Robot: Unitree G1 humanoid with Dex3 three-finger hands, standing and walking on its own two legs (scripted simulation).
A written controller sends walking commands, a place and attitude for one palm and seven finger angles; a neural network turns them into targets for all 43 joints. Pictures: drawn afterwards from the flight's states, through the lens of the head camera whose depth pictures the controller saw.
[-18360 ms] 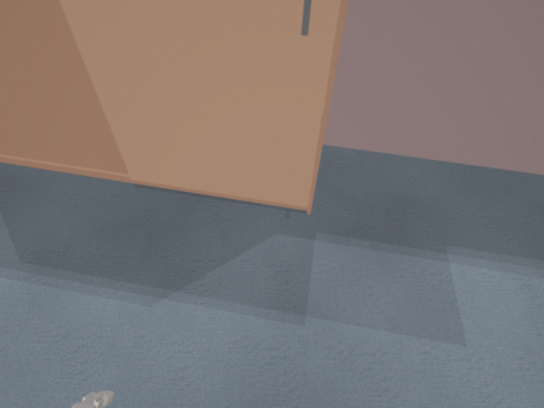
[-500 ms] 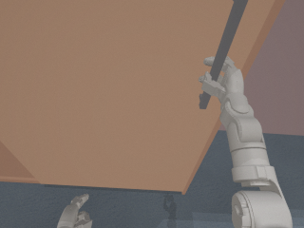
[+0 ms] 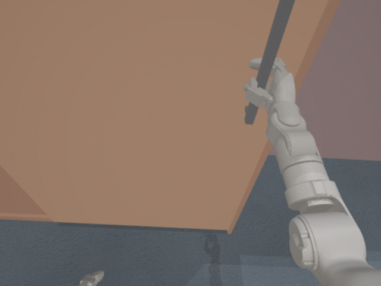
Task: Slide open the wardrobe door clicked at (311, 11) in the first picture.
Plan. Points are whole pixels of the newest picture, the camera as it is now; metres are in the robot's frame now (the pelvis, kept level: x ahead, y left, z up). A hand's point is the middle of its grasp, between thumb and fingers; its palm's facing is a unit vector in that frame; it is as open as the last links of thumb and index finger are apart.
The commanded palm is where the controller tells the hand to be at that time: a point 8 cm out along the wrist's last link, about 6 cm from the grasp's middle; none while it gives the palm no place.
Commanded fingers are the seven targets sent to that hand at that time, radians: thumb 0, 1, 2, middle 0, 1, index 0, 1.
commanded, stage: step sideways, sliding the door along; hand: right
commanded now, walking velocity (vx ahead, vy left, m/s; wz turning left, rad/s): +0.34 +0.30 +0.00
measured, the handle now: (264, 63) +0.50 -0.12 +0.24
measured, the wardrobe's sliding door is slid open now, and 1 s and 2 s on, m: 0.00 0.02 0.20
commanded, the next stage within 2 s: none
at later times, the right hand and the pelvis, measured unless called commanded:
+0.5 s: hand (245, 92) +0.46 -0.09 +0.19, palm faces +0.25 +0.97 -0.07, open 6.1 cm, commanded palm +0.43 -0.06 +0.20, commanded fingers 0.00 -0.90 -0.90 0.45 1.40 0.45 1.40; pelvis +0.03 +0.08 -0.01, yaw -4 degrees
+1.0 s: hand (234, 89) +0.48 -0.07 +0.19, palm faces +0.53 +0.85 -0.04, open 6.7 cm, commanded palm +0.44 -0.01 +0.19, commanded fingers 0.00 -0.90 -0.90 0.45 1.40 0.45 1.40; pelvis +0.12 +0.20 -0.02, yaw -11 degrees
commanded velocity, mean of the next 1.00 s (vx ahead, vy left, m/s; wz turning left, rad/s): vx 0.02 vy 0.19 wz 0.05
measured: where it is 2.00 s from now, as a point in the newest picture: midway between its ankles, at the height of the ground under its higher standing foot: outside the picture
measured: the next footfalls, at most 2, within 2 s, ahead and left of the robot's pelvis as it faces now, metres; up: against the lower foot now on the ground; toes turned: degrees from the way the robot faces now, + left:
left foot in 0.84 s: +0.23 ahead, +0.34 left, +0.00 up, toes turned -1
right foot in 1.00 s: +0.11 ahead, +0.09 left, +0.00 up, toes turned -15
